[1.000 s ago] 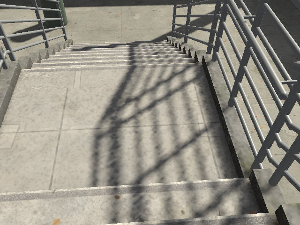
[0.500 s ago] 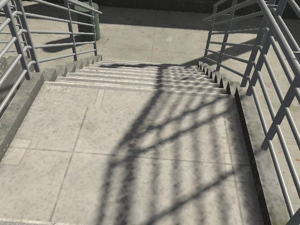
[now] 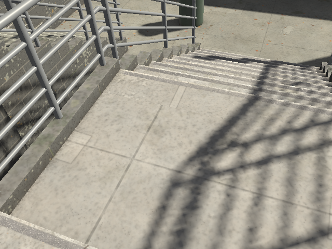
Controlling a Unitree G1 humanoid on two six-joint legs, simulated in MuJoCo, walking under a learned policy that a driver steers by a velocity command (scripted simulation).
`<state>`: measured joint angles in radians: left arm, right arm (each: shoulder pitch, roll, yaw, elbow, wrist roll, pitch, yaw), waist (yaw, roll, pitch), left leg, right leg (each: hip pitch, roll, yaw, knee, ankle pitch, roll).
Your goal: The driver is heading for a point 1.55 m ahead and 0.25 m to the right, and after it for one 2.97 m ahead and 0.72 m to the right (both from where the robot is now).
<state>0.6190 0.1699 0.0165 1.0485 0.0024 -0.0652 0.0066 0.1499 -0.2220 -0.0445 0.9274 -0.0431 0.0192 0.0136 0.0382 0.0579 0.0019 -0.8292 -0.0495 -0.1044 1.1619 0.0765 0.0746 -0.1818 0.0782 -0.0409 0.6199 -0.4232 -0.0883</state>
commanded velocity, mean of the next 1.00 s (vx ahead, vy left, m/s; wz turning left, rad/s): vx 0.50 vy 0.00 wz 0.04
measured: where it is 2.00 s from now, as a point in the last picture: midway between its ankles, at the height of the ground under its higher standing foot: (187, 185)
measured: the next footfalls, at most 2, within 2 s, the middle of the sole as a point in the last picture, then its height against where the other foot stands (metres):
left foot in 0.34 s outside the picture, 0.17 m lower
right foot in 0.90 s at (219, 237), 0.17 m lower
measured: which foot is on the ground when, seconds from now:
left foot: up 0.00-0.32, down 0.34-0.92, up 0.94-1.00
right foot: down 0.00-0.34, up 0.36-0.88, down 0.90-1.00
